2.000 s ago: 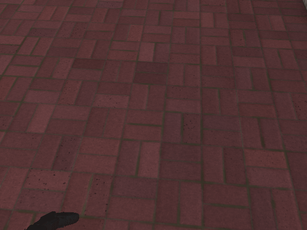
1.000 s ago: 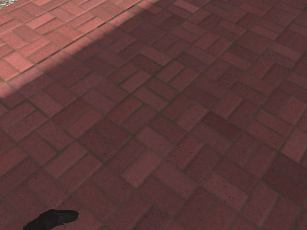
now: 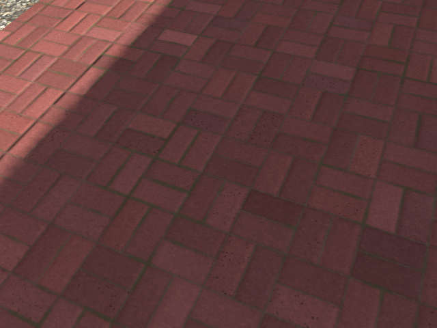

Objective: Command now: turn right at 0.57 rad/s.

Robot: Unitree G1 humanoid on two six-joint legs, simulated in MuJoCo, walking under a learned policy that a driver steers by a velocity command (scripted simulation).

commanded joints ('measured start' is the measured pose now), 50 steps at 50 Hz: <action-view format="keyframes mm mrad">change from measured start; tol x16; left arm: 1 -51 157 42 -73 -10 -11 17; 50 -72 94 -24 -1 1 -47 33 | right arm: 1 12 -103 -27 -55 -10 -17 8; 50 75 -84 -5 -8 0 5 18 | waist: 1 -10 -178 -54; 20 -19 -159 -99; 23 33 181 -89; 40 -12 154 -95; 42 36 104 -93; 44 -18 -292 -120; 50 -10 -182 -61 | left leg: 1 -120 -6 -66 133 74 -4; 11 -115 -40 -95 -62 46 -21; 20 237 -98 -109 -469 121 31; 23 389 358 -562 -718 337 216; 28 307 179 -194 -635 565 213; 40 352 225 -118 -520 700 231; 42 275 193 -80 -441 628 166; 45 73 12 -39 -123 -161 22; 50 93 -3 -49 -78 14 10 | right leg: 1 104 -213 266 -223 415 -132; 20 35 -129 532 -103 419 -76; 23 -282 171 145 294 -309 65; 28 -266 47 77 647 -140 114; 39 -79 12 -36 193 -192 90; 42 113 11 -48 -185 84 55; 44 284 -388 431 -268 485 -56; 50 145 -225 180 -230 551 -105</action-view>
